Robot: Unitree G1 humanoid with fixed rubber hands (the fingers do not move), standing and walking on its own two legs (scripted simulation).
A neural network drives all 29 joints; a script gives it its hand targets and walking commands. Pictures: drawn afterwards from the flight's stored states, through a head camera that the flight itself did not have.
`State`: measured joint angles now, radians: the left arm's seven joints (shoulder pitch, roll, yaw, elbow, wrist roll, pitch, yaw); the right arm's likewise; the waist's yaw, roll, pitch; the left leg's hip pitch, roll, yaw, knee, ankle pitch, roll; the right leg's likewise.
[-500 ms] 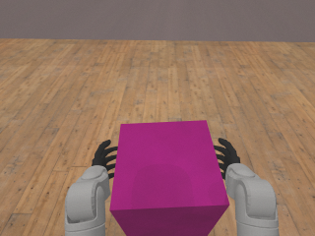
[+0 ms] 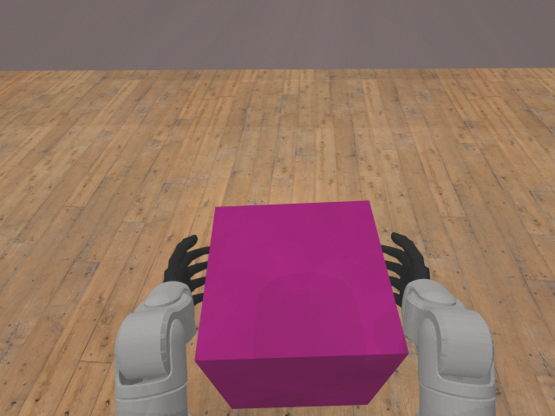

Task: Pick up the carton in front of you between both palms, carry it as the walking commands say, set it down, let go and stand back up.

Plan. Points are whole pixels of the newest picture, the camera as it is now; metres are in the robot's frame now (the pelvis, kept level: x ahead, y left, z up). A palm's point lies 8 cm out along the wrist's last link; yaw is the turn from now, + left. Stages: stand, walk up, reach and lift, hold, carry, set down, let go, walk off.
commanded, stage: carry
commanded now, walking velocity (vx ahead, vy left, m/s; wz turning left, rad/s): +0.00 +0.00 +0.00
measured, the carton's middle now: (295, 311) +0.27 +0.00 +0.02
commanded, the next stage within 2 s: none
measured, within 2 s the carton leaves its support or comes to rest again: neither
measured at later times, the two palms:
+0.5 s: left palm (202, 177) +0.50 +0.16 +0.09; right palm (369, 179) +0.49 -0.14 +0.08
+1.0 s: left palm (208, 181) +0.53 +0.16 +0.06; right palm (364, 176) +0.53 -0.14 +0.06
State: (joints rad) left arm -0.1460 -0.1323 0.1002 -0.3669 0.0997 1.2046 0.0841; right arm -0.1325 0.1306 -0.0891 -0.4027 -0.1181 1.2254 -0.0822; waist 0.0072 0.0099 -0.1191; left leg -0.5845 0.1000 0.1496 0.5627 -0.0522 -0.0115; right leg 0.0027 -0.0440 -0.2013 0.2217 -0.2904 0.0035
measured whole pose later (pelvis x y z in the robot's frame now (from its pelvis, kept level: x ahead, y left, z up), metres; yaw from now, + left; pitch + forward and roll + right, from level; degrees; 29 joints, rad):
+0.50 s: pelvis +0.24 +0.02 -0.01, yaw -1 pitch +3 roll +0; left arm -0.13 -0.13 0.09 -0.35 0.12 1.19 0.09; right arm -0.11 0.13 -0.09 -0.36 -0.11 1.19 -0.07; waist -0.01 0.02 -0.11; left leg -0.20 0.06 0.20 0.46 -0.30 0.01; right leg -0.31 -0.07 -0.17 0.46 -0.19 -0.01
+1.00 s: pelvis +0.27 +0.01 -0.01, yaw +0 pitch +3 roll +0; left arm -0.11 -0.13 0.09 -0.21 0.14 1.11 0.07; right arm -0.10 0.13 -0.09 -0.23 -0.15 1.12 -0.06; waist 0.00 0.01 -0.13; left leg -0.20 0.07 0.18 0.54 -0.39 -0.01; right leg -0.31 -0.07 -0.19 0.56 -0.31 -0.01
